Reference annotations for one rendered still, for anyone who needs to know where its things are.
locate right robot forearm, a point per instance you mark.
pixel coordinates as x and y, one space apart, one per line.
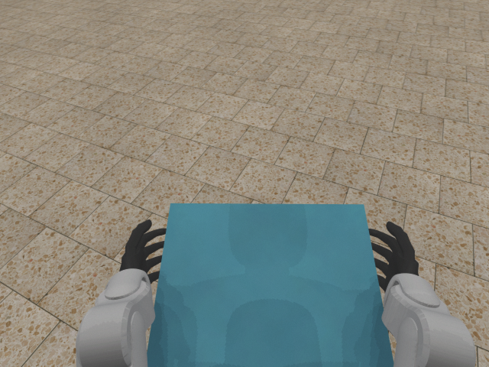
426 334

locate carton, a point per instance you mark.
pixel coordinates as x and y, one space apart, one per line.
268 285

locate left robot forearm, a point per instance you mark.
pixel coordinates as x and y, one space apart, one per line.
113 332

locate robot left hand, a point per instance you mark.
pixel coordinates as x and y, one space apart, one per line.
136 253

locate robot right hand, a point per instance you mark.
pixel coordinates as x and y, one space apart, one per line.
401 257

